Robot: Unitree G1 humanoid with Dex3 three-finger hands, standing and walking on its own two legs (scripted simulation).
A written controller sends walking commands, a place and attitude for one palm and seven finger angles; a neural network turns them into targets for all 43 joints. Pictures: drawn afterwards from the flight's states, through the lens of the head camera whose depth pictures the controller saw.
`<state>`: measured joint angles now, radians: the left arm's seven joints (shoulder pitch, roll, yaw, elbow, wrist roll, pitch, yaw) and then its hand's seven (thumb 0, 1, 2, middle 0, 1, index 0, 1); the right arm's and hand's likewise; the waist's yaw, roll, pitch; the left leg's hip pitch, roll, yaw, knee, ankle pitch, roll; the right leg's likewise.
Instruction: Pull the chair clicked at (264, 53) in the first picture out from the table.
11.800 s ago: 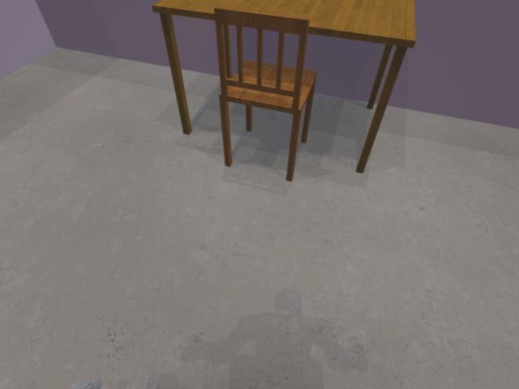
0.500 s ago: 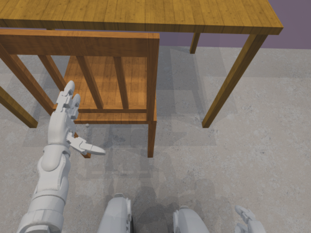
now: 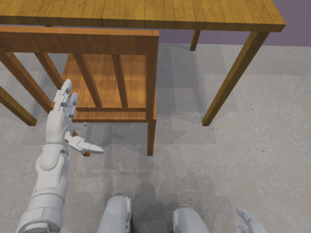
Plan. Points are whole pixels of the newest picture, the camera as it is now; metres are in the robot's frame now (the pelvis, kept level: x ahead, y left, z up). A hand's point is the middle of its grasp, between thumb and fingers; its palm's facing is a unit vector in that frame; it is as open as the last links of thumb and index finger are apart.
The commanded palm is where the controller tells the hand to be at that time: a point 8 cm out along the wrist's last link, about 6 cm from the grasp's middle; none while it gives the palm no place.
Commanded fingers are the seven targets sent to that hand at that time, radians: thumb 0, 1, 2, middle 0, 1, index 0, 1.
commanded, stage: aim the fingers beside a spindle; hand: left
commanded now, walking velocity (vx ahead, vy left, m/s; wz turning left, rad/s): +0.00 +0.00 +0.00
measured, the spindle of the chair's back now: (90, 83) +0.52 +0.20 +0.01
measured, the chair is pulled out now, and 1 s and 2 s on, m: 0.00 0.00 0.00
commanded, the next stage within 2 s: push the fingers through the gap in 0.16 s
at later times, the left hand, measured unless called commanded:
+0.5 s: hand (87, 117) +0.39 +0.18 +0.03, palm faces +0.03 -1.00 -0.04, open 17.0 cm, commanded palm +0.38 +0.23 +0.03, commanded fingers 0.00 -0.50 0.30 -0.06 -0.08 -0.06 -0.08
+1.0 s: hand (89, 101) +0.44 +0.19 +0.03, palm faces +0.04 -1.00 -0.04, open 17.0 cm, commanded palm +0.42 +0.23 +0.03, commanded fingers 0.00 -0.50 0.30 -0.06 -0.08 -0.06 -0.08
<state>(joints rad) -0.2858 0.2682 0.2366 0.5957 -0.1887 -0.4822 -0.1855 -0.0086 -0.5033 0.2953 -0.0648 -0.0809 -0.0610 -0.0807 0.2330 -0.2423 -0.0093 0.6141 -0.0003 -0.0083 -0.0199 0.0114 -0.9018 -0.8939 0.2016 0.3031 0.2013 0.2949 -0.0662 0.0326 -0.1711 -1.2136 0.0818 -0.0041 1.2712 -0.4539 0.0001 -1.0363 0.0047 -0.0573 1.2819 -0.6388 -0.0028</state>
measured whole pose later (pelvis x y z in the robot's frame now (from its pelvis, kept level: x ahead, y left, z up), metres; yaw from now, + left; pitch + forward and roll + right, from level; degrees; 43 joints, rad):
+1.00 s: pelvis +0.00 +0.01 -0.01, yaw -1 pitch +24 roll -4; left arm -0.58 0.34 0.31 0.88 -0.13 -0.49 -0.16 -0.01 -0.50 0.30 -0.07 -0.08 -0.06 -0.08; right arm 0.27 -0.25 0.00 0.65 -0.02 0.04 -0.01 0.01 -0.90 -0.89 0.20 0.30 0.20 0.29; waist -0.11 0.04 -0.16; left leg -1.27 0.09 -0.01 1.30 -0.46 0.01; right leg -1.09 0.01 -0.06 1.30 -0.63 0.00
